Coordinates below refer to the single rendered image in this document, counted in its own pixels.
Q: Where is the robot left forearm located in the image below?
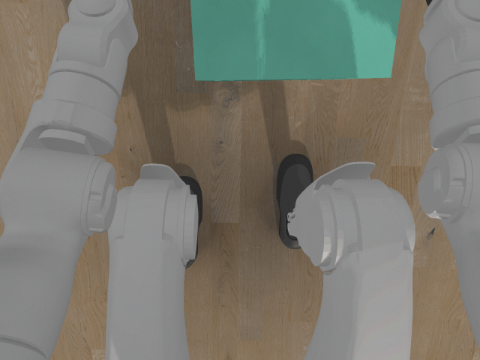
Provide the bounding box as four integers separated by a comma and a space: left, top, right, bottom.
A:
0, 0, 138, 223

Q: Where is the robot right forearm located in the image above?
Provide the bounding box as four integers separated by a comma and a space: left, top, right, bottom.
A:
419, 0, 480, 151

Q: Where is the robot left upper arm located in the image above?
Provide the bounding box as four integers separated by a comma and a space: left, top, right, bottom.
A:
0, 147, 117, 360

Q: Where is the robot right foot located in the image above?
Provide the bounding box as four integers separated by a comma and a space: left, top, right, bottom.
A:
277, 154, 314, 249

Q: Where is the robot right upper arm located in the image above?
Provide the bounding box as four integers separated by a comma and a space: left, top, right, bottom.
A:
418, 142, 480, 356

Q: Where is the carton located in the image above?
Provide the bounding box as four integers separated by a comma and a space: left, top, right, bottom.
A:
190, 0, 402, 81

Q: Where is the robot left shin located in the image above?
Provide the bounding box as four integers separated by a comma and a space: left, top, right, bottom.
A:
108, 163, 189, 262

